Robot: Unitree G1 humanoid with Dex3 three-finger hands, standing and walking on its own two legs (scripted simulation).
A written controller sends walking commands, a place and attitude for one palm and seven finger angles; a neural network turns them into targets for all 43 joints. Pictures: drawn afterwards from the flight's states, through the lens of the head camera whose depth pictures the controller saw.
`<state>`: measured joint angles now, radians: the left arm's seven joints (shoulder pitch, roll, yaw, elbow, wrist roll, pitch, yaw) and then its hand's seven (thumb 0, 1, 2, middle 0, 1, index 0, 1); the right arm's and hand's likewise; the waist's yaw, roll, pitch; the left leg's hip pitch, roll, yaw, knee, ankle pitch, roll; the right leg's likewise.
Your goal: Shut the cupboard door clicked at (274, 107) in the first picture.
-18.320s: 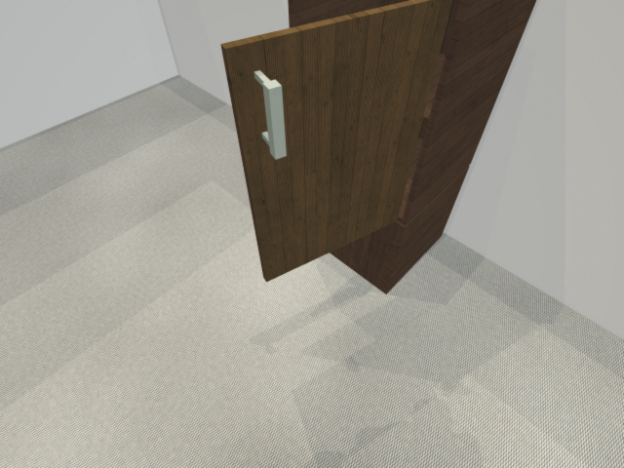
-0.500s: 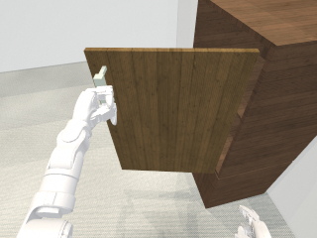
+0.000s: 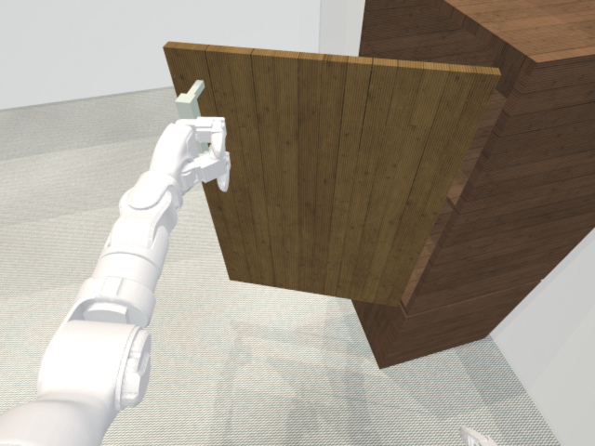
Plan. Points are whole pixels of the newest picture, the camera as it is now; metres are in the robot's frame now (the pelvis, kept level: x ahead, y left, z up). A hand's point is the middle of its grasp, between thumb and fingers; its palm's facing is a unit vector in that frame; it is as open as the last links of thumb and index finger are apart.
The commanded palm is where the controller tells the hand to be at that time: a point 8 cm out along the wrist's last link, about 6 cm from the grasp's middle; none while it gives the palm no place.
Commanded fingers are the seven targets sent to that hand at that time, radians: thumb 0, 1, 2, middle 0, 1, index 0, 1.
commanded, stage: push the door shut along its arc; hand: left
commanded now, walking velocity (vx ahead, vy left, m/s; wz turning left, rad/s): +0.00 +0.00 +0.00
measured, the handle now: (201, 128) +0.52 +0.14 +0.16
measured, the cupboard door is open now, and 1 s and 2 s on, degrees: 64 56 48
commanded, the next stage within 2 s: pull the fist back off the door in 1.02 s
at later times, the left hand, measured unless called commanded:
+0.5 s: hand (268, 135) +0.50 +0.04 +0.16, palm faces -0.36 -0.93 -0.05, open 3.1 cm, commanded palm +0.50 +0.09 +0.16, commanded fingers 0.00 0.90 0.90 -1.30 -1.50 -1.30 -1.50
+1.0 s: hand (285, 126) +0.51 +0.01 +0.17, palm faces -0.46 -0.89 -0.05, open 3.6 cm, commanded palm +0.56 +0.04 +0.16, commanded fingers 0.00 0.90 0.90 -1.30 -1.50 -1.30 -1.50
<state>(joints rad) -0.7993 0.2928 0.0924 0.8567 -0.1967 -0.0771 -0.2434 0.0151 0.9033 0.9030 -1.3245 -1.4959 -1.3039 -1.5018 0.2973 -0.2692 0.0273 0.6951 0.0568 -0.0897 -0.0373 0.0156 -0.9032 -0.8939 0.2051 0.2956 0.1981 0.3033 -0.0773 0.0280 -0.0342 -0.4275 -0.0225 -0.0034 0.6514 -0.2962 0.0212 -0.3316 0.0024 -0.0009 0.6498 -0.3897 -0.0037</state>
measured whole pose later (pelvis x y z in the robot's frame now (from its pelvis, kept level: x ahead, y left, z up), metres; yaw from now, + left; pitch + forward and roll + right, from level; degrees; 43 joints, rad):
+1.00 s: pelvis +0.00 -0.02 -0.02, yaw +0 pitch +14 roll +0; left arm -1.25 0.37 0.09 1.25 -0.16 -0.13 -0.39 0.04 1.04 1.04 -1.30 -1.50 -1.30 -1.50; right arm 0.36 -0.30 0.00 0.77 0.00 -0.13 -0.04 0.01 -0.90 -0.89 0.21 0.30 0.20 0.30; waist -0.17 0.03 -0.05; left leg -0.68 0.00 -0.02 0.75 -0.32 0.00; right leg -0.59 0.03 -0.02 0.77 -0.43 -0.03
